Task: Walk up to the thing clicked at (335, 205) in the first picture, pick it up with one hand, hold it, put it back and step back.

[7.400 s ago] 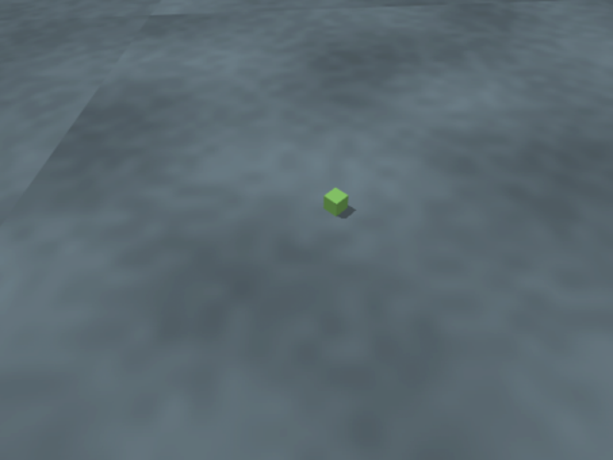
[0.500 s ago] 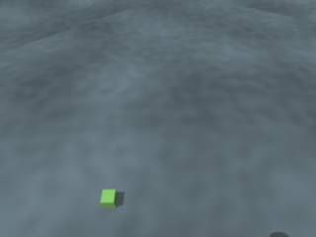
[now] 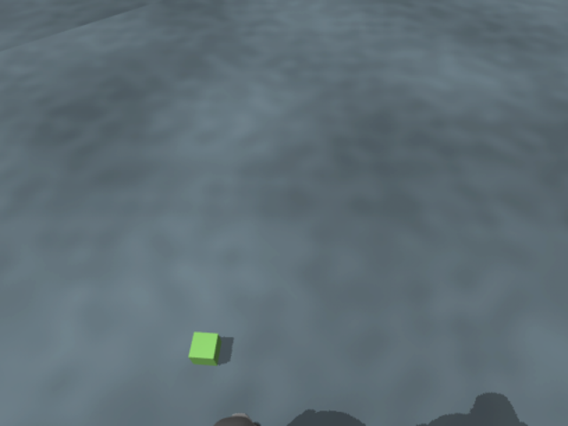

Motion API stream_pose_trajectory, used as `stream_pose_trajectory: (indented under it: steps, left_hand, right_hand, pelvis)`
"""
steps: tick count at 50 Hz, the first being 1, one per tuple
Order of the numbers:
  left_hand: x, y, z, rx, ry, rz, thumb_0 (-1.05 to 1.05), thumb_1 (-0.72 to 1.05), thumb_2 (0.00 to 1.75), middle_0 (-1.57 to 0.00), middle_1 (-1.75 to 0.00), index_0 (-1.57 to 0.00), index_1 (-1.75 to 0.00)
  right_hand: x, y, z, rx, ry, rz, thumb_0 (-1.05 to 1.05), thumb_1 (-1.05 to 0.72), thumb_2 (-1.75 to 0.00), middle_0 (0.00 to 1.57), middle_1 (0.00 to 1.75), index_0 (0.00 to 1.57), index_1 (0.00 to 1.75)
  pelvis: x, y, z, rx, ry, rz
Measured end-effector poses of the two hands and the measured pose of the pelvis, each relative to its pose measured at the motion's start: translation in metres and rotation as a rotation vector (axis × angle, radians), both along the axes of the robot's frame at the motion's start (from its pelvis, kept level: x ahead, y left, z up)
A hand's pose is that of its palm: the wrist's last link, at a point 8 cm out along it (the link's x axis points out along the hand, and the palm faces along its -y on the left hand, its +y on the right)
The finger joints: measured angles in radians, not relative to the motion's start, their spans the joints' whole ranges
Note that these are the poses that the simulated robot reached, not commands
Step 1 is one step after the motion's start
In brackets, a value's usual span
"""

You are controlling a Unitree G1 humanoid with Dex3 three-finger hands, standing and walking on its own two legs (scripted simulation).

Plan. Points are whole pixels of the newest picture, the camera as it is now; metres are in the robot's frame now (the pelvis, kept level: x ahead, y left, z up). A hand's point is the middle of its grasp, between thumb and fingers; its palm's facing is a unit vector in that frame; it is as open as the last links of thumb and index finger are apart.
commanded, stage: walk up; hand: left
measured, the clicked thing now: (205, 348) +0.45 +0.29 -0.71
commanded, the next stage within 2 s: none
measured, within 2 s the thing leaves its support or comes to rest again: neither
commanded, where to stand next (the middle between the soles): +0.06 +0.00 m, yaw -3 degrees
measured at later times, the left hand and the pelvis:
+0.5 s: hand out of the picture +0.11 +0.25 -0.13, palm faces -0.10 -0.88 -0.46, open 7.4 cm; pelvis +0.02 -0.02 -0.01, yaw -4 degrees
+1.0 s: hand out of the picture -0.02 +0.26 -0.14, palm faces -0.05 -0.94 -0.35, open 7.4 cm; pelvis -0.05 -0.02 +0.02, yaw -2 degrees
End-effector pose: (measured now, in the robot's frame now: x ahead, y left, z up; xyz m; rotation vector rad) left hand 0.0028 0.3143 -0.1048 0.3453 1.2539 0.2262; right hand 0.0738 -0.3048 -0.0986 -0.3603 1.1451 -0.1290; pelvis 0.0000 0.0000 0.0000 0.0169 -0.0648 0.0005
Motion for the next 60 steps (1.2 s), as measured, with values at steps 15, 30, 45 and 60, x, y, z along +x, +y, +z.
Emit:
stream_pose_trajectory:
  steps: [15, 30, 45, 60]
  left_hand:
    - [0.119, -0.001, 0.008, 0.026, -0.077, -0.069, 0.0, 0.9, 0.9, -0.2, -0.3, -0.2, -0.3]
    - [0.106, -0.027, 0.021, 0.081, -0.106, -0.12, 0.01, 0.9, 0.9, -0.21, -0.3, -0.21, -0.3]
    - [0.015, -0.013, -0.006, -0.062, -0.088, 0.0, 0.01, 0.9, 0.9, -0.21, -0.3, -0.21, -0.3]
    - [-0.009, -0.029, 0.048, 0.089, -0.047, -0.044, 0.01, 0.9, 0.9, -0.21, -0.3, -0.21, -0.3]
  right_hand:
    - [0.069, 0.004, 0.005, -0.026, -0.083, -0.041, 0.01, -0.9, -0.9, 0.21, 0.3, 0.2, 0.3]
    - [0.027, -0.016, -0.031, 0.016, 0.011, -0.074, 0.0, -0.91, -0.9, 0.21, 0.3, 0.2, 0.3]
    - [-0.094, -0.016, 0.017, -0.105, 0.085, -0.075, 0.01, -0.9, -0.9, 0.21, 0.3, 0.2, 0.3]
    - [-0.069, -0.056, -0.004, 0.016, 0.051, -0.106, 0.01, -0.91, -0.9, 0.2, 0.3, 0.2, 0.3]
  pelvis:
    - [0.037, 0.001, 0.005, -0.004, 0.008, -0.034]
    - [-0.003, -0.015, -0.002, 0.037, 0.055, -0.042]
    - [-0.049, -0.006, 0.01, -0.021, 0.016, -0.001]
    - [-0.03, -0.042, 0.02, -0.01, 0.019, -0.057]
